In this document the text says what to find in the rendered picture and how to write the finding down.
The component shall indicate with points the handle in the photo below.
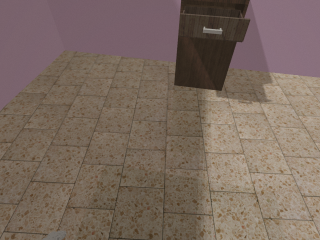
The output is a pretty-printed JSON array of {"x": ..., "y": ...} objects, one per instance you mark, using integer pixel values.
[{"x": 212, "y": 31}]

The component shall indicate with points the robot left hand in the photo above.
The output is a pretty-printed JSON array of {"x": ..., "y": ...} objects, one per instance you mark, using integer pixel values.
[{"x": 59, "y": 235}]

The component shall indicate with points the cabinet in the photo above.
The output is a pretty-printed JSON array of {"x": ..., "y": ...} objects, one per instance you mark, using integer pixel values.
[{"x": 204, "y": 63}]

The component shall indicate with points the drawer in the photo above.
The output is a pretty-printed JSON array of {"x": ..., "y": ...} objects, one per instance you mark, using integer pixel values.
[{"x": 194, "y": 19}]

